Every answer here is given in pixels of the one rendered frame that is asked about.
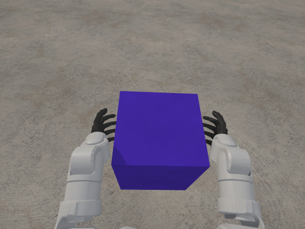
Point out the right robot hand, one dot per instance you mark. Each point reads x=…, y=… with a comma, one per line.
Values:
x=219, y=128

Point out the left robot hand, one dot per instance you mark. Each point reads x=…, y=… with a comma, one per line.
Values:
x=98, y=125

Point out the right robot forearm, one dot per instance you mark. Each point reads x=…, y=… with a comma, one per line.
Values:
x=236, y=190

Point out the left robot forearm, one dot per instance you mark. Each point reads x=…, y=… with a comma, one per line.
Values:
x=83, y=189

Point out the carton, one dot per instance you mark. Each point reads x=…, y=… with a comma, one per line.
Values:
x=159, y=141

